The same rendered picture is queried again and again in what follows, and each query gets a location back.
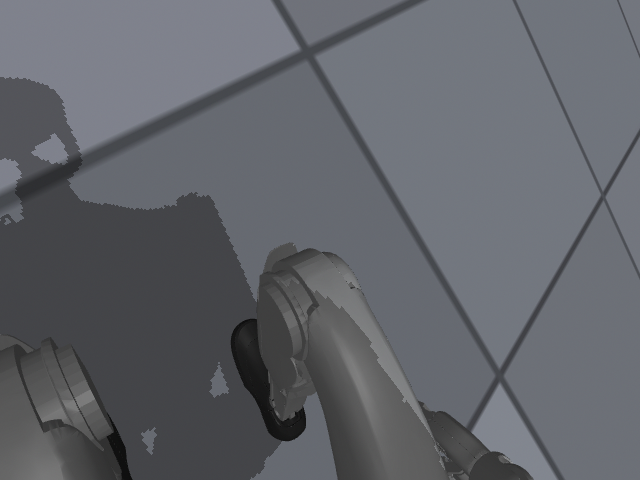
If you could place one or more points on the right robot hand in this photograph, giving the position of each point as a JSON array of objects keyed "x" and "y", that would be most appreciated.
[{"x": 459, "y": 445}]

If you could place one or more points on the right robot arm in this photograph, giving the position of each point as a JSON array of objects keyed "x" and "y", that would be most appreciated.
[{"x": 497, "y": 466}]

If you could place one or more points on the left robot foot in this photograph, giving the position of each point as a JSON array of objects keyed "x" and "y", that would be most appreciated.
[{"x": 119, "y": 450}]

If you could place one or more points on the right robot foot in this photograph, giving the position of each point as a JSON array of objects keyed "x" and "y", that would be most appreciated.
[{"x": 254, "y": 375}]

